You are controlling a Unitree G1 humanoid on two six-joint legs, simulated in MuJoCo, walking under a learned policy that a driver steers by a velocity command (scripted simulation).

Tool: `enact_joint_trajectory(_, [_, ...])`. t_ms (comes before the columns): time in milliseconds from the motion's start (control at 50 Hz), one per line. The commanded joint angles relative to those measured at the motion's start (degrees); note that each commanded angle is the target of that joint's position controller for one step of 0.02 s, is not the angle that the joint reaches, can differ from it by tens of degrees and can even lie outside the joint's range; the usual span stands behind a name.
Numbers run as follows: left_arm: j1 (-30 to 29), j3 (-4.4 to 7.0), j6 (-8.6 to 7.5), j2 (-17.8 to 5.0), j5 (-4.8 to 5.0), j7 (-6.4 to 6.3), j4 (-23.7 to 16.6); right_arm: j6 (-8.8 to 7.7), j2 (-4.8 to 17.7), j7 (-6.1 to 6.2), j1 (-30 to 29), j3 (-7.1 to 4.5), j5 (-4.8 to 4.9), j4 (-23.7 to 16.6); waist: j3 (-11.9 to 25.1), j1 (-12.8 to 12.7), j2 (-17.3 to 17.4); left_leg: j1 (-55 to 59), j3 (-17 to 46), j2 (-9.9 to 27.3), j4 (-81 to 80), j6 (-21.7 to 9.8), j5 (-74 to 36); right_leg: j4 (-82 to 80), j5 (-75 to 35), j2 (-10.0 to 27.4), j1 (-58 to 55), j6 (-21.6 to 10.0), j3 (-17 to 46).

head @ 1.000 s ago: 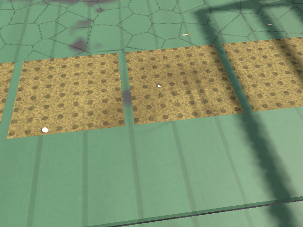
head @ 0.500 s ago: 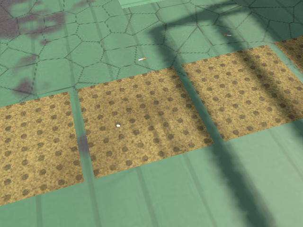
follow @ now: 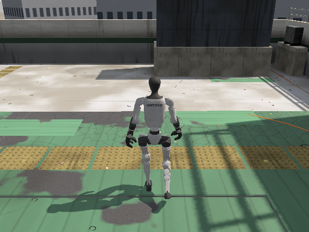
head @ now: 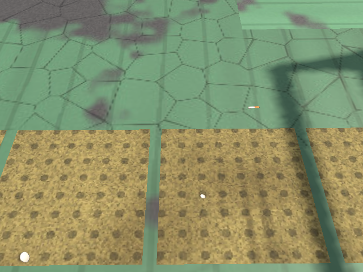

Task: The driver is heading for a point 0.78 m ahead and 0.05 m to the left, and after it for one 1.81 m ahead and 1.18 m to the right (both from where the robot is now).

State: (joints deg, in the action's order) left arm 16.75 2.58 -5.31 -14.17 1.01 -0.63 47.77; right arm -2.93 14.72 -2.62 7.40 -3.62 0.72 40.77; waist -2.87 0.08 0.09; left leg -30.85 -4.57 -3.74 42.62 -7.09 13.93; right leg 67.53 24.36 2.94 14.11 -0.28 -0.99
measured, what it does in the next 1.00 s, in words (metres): climbs, turning left: right foot, then left foot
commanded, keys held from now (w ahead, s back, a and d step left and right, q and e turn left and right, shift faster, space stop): w+q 0.42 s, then w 0.40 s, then w+e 0.18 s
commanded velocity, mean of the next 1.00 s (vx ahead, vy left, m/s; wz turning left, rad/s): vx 0.50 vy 0.00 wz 0.33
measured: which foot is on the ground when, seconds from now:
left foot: down 0.00-0.42, up 0.44-0.90, down 0.92-1.00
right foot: up 0.00-0.40, down 0.42-0.92, up 0.94-1.00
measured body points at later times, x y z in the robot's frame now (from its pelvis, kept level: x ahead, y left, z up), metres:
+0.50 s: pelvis +0.28 -0.03 +0.02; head +0.31 -0.03 +0.47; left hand +0.40 +0.27 -0.05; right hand +0.43 -0.28 -0.09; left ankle +0.12 +0.05 -0.63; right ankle +0.38 -0.12 -0.70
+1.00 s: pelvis +0.51 +0.09 +0.03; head +0.53 +0.11 +0.47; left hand +0.42 +0.35 -0.11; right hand +0.79 -0.06 -0.04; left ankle +0.54 +0.21 -0.70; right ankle +0.42 -0.10 -0.63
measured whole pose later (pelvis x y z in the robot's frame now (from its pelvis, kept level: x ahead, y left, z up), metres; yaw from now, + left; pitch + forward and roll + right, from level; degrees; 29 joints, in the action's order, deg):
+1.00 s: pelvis +0.51 +0.09 +0.03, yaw +19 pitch +3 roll -1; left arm 22.1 2.5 -4.2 -16.6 1.9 0.4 49.7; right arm -4.8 14.1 -1.2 5.2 -2.2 -0.2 35.6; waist -0.9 -3.4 -1.2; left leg -24.6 -2.7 0.4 32.2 -2.5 10.5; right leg 60.3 26.5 0.9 16.9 -0.5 3.0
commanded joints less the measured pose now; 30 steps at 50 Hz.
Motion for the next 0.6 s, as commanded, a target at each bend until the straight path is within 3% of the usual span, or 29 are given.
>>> enact_joint_trajectory(20, [-5.2,1.53,-3.89,-6.8,0.21,0.43,-8.3,-1.37,7.5,0.51,8.4,-2.17,0.26,-1.6,8.0,2.1,-2.0,28.8,34.9,17.1,-27.0,-11.1,0.0,10.6,-5.0,1.8,29.6,-2.0,7.2])
enact_joint_trajectory(40, [-3.7,2.07,-3.18,-7.2,-0.62,0.08,-7.9,-1.50,5.5,0.52,5.4,-1.54,-0.06,-2.5,6.1,-0.6,-1.0,22.3,28.7,14.3,-27.8,-9.9,-4.8,6.7,-7.5,3.7,25.4,-1.9,7.1])
enact_joint_trajectory(60, [-2.5,2.20,-2.22,-7.2,-0.82,0.04,-8.1,-1.49,4.9,0.64,4.3,-1.39,-0.29,-3.1,5.5,-2.0,1.0,18.5,25.7,12.4,-28.8,-9.6,-6.9,5.3,-8.5,4.4,22.6,-1.4,6.9])
enact_joint_trajectory(100, [-2.9,2.03,-0.86,-6.1,-1.74,-0.21,-8.8,-1.67,5.8,1.26,4.9,-1.71,0.19,-3.5,4.9,-2.4,0.8,15.2,21.5,10.6,-29.9,-10.0,-13.6,-0.1,-9.7,4.3,21.4,0.6,4.7])
enact_joint_trajectory(140, [-6.0,1.81,-0.27,-5.4,-2.38,-0.45,-10.0,-1.89,7.7,1.98,7.1,-2.19,0.03,-3.3,4.5,-1.6,0.9,14.2,19.4,10.0,-30.1,-9.7,-18.5,-5.9,-13.8,3.5,22.6,2.3,3.7])
enact_joint_trajectory(220, [-15.3,0.90,-0.55,-3.7,-1.61,-0.19,-12.2,-1.02,8.7,2.96,10.9,-2.41,0.57,-2.8,3.8,2.4,4.4,15.8,18.3,8.1,-28.8,-6.9,-12.3,-25.0,-24.8,0.4,21.7,3.8,3.5])
enact_joint_trajectory(300, [-20.8,1.16,-1.71,-5.2,-0.48,1.14,-13.8,-0.36,9.9,3.17,13.4,-2.74,1.00,-2.4,3.8,4.7,6.0,19.1,22.8,10.1,-25.5,-6.2,-7.7,-35.5,-26.5,-2.3,18.0,3.7,4.0])
enact_joint_trajectory(360, [-18.8,2.30,-2.69,-7.8,-0.22,1.95,-13.9,0.19,9.8,3.47,12.9,-2.82,0.96,-2.5,4.4,3.0,7.9,22.9,28.3,11.8,-20.7,-4.8,-6.9,-39.8,-21.3,-3.1,13.6,1.8,5.3])
enact_joint_trajectory(400, [-10.9,3.55,-3.31,-9.5,-0.48,1.68,-12.0,0.38,8.1,3.49,11.0,-2.36,0.77,-3.5,7.1,-1.5,8.6,21.7,28.2,9.2,-13.9,-2.3,-10.8,-43.6,-20.8,-2.9,2.2,-0.9,4.1])
enact_joint_trajectory(420, [-3.4,4.42,-3.61,-12.1,-1.59,1.22,-11.3,0.06,4.9,3.21,10.3,-1.19,0.20,-4.7,13.9,-5.0,5.0,16.6,24.4,6.2,-1.1,-0.1,-8.5,-42.3,-19.3,4.4,-11.1,-4.5,10.3])
enact_joint_trajectory(440, [3.8,5.38,-3.21,-16.6,-3.01,0.94,-10.1,-0.42,1.1,3.45,15.9,-0.06,0.57,-6.1,21.4,-3.9,-9.5,-1.8,15.9,-1.8,17.9,4.2,8.2,-44.8,-11.6,16.9,-31.1,-12.2,31.8])
enact_joint_trajectory(460, [6.3,5.18,-2.80,-14.8,-1.72,1.58,-8.3,-0.84,4.1,3.51,19.7,-0.04,1.72,-5.8,22.2,-3.2,-19.6,-13.6,15.0,-0.3,29.7,5.3,19.8,-49.6,1.3,22.3,-34.2,-16.7,49.2])
enact_joint_trajectory(480, [3.8,3.80,-2.45,-9.5,-1.04,1.52,-9.0,-0.68,8.2,3.46,16.8,-0.98,1.86,-4.6,14.7,-4.4,-11.7,-16.6,16.2,2.6,34.4,5.8,14.6,-50.8,5.1,19.8,-28.4,-14.8,42.6])
enact_joint_trajectory(500, [1.8,3.06,-1.85,-7.3,-1.12,1.39,-9.1,-0.55,8.8,3.32,11.6,-1.07,0.96,-5.2,9.4,-4.8,-6.4,-15.8,14.0,4.4,34.4,6.0,10.1,-50.6,0.4,16.6,-21.5,-12.5,32.8])
enact_joint_trajectory(520, [-0.2,2.63,-1.44,-6.7,-1.51,1.41,-8.9,-0.80,7.9,3.18,8.3,-1.01,0.16,-6.2,5.8,-3.8,-4.0,-14.4,13.4,5.5,31.5,5.9,7.0,-52.0,-6.1,13.9,-15.0,-11.8,27.2])
enact_joint_trajectory(560, [-1.7,1.95,-1.53,-5.4,-1.81,1.45,-8.2,-0.77,6.2,2.61,7.3,-0.97,0.26,-6.7,3.3,-1.5,-5.4,-10.3,12.5,7.5,26.4,5.5,4.2,-54.5,-14.6,10.5,-8.5,-11.2,20.0])
enact_joint_trajectory(600, [-1.1,2.07,-1.94,-6.0,-1.17,1.55,-6.9,-0.50,4.3,2.34,7.9,-0.45,0.23,-6.4,3.6,-0.5,-6.1,-9.1,10.5,8.0,22.1,5.9,3.6,-56.0,-20.4,9.9,-7.0,-12.3,16.4])
Keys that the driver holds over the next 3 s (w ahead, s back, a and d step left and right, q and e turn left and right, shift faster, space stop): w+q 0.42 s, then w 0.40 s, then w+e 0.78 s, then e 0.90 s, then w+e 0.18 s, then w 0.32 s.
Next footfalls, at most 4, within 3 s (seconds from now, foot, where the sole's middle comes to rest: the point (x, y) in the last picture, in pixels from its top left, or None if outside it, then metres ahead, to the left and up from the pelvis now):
0.42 right None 0.42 -0.11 -0.74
0.92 left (129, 234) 0.58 0.22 -0.74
1.46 right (181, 158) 0.91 0.03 -0.74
1.90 left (147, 113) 1.17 0.19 -0.74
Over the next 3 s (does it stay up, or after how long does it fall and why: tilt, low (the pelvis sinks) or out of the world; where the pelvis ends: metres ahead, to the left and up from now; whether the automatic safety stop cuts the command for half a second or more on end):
stays up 1.10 0.03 0.04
